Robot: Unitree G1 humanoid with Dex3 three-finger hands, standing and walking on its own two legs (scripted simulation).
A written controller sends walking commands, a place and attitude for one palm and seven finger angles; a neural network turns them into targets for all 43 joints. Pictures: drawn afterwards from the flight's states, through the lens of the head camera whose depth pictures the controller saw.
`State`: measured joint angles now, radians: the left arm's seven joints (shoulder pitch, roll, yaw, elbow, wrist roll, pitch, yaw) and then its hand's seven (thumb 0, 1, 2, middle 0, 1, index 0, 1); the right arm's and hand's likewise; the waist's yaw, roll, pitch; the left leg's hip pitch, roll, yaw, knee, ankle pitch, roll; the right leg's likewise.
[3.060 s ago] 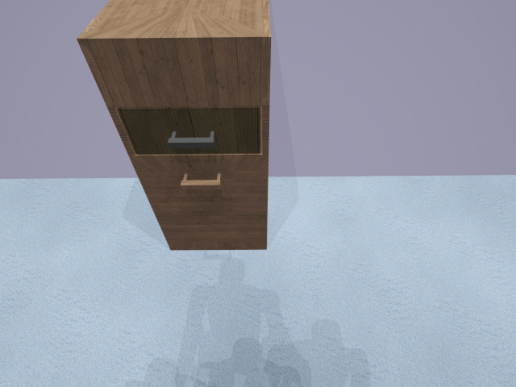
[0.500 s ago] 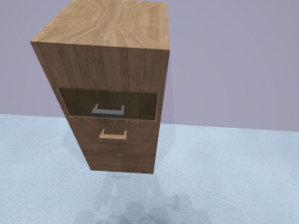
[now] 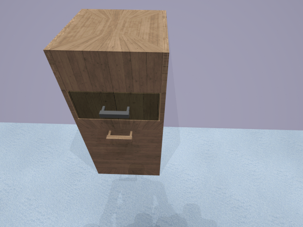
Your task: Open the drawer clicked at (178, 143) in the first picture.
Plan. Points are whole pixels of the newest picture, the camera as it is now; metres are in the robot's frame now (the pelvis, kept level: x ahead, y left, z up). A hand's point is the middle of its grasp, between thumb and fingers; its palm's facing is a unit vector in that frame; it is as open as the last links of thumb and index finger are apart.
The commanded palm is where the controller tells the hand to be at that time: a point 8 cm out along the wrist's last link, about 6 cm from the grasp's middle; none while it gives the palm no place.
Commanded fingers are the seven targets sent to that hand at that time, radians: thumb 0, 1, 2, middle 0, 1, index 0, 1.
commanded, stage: come to a stop and stand still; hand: left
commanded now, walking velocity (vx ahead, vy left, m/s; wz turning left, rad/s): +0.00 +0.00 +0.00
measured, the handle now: (115, 111) +0.60 +0.19 -0.10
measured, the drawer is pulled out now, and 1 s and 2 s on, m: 0.00 0.00 0.00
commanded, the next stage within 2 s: look again from close up in 0.34 s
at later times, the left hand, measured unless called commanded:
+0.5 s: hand out of the picture -0.03 +0.13 -0.18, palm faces +0.05 -0.99 -0.15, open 7.3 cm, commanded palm none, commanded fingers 0.00 0.90 0.90 -0.20 -0.30 -0.20 -0.30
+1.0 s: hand out of the picture +0.00 +0.15 -0.17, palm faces +0.03 -0.99 -0.17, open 7.3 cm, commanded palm none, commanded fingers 0.00 0.90 0.90 -0.20 -0.30 -0.20 -0.30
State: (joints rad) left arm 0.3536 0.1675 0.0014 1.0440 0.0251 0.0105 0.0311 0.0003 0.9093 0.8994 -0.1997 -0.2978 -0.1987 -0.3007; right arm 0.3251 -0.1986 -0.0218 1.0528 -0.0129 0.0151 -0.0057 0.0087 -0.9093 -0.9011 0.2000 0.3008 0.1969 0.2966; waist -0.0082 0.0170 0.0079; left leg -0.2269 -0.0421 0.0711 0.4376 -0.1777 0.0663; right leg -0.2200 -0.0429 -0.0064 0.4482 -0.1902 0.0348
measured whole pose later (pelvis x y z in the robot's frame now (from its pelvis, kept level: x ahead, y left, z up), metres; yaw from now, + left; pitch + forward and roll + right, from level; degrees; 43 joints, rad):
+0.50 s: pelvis -0.01 -0.01 +0.00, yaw +0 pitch -1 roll +0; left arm 0.37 0.09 0.00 1.09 0.03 -0.01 0.04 0.00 0.91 0.90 -0.20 -0.30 -0.20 -0.30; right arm 0.34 -0.11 -0.02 1.10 -0.01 0.00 -0.01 0.01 -0.91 -0.90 0.20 0.30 0.20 0.30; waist -0.01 0.01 -0.01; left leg -0.28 -0.02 0.06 0.47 -0.18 0.05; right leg -0.26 -0.02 -0.02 0.46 -0.19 0.02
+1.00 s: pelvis +0.01 -0.01 +0.00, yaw +0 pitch -1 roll +0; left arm 0.34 0.11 0.00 1.10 0.02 -0.01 0.04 0.00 0.91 0.90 -0.20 -0.30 -0.20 -0.30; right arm 0.30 -0.14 -0.01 1.11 -0.01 -0.01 -0.02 0.01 -0.91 -0.90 0.20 0.30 0.20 0.30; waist -0.01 0.01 0.02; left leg -0.22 -0.03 0.07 0.42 -0.19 0.06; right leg -0.22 -0.03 0.00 0.42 -0.20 0.03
